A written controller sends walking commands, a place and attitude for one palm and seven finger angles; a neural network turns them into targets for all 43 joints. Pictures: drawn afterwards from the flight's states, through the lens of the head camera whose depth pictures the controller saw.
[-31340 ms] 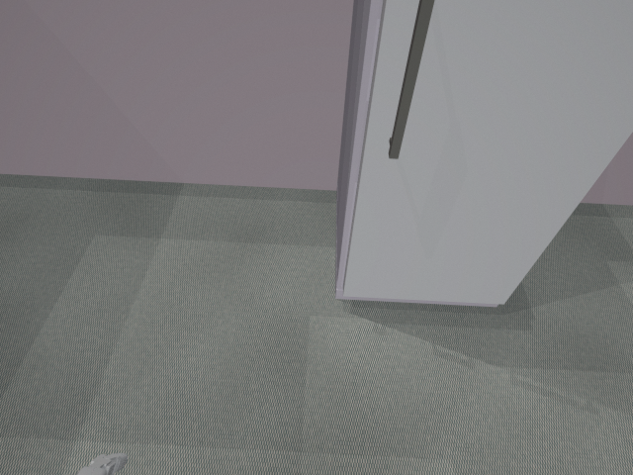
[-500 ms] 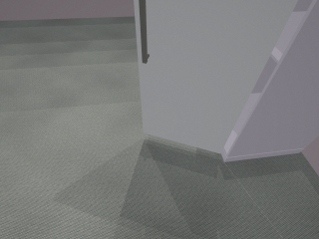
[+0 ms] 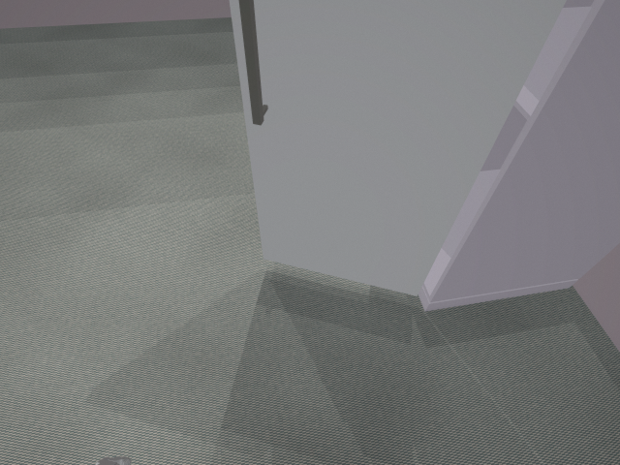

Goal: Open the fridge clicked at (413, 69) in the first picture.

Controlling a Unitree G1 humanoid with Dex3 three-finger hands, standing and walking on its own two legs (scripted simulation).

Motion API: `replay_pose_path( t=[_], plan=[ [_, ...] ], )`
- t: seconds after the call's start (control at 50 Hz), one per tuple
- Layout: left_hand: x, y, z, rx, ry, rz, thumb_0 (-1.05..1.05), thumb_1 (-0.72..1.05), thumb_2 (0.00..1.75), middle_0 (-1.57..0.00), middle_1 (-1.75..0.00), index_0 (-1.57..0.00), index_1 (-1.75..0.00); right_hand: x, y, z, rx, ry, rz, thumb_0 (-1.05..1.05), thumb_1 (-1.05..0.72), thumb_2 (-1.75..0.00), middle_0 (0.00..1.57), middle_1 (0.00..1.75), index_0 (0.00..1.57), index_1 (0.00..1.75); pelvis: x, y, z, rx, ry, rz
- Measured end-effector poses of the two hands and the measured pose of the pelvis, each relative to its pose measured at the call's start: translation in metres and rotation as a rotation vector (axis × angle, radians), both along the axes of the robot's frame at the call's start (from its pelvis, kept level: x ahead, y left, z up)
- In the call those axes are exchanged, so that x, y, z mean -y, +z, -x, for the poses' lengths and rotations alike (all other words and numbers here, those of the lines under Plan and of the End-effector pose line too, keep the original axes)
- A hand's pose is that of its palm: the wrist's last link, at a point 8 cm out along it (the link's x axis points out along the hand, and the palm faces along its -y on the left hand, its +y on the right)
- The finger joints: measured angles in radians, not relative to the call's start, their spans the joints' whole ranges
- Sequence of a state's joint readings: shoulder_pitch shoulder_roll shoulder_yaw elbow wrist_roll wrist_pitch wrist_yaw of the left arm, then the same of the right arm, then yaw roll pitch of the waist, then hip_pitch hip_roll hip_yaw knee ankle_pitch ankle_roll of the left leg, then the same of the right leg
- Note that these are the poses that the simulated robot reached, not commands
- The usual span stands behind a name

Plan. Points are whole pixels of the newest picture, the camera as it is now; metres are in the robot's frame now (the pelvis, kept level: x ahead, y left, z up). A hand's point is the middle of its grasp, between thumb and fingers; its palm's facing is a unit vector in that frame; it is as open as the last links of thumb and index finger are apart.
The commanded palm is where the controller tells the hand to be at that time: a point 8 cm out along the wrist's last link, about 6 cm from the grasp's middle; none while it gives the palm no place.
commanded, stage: look to check the result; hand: left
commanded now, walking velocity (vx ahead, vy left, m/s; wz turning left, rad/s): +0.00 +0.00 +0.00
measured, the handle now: (254, 42) +0.82 +0.15 +0.13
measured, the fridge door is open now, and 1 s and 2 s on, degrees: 64 64 64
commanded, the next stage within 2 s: stand and wait in 0.28 s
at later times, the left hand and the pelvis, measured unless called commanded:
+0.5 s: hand out of the picture +0.10 +0.23 -0.16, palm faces -0.06 -0.94 -0.33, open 7.4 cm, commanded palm none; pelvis +0.02 -0.01 +0.00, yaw -1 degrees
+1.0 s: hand out of the picture +0.08 +0.23 -0.16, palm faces -0.06 -0.94 -0.32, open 7.4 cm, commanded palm none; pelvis +0.01 -0.01 +0.00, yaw -1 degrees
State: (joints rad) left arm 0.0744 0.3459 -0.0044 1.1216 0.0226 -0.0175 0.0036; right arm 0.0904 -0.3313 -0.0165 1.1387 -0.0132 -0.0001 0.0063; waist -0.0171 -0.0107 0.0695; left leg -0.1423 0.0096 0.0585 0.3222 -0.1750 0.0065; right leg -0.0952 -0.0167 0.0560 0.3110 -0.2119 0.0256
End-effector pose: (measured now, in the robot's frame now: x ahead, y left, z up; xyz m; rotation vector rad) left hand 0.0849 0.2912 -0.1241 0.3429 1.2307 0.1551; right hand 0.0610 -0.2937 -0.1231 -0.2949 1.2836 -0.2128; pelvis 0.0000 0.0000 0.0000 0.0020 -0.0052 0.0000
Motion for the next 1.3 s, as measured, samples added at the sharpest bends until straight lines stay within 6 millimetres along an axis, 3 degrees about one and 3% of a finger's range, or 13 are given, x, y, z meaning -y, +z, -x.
replay_pose_path(
  t=[0.46, 0.96, 1.3],
  plan=[
    [0.013, 0.000, -0.011, 0.003, 0.006, 0.005, 0.01, 0.91, 0.90, -0.20, -0.30, -0.20, -0.30, 0.005, 0.000, -0.016, 0.025, -0.009, -0.006, 0.00, -0.90, -0.90, 0.20, 0.30, 0.20, 0.30, 0.010, 0.001, -0.015, 0.005, -0.011, 0.001],
    [0.015, -0.004, 0.005, -0.026, 0.012, 0.017, 0.01, 0.91, 0.90, -0.20, -0.30, -0.20, -0.30, 0.005, 0.000, 0.009, -0.023, -0.030, -0.002, 0.00, -0.90, -0.90, 0.20, 0.30, 0.20, 0.30, 0.010, 0.001, -0.009, 0.012, -0.012, 0.003],
    [0.008, -0.003, 0.009, -0.019, 0.012, 0.014, 0.01, 0.91, 0.90, -0.20, -0.30, -0.20, -0.30, 0.002, 0.002, 0.010, -0.007, -0.021, 0.002, 0.00, -0.90, -0.90, 0.20, 0.30, 0.20, 0.30, 0.006, 0.002, -0.002, 0.015, -0.010, 0.003]
  ],
)
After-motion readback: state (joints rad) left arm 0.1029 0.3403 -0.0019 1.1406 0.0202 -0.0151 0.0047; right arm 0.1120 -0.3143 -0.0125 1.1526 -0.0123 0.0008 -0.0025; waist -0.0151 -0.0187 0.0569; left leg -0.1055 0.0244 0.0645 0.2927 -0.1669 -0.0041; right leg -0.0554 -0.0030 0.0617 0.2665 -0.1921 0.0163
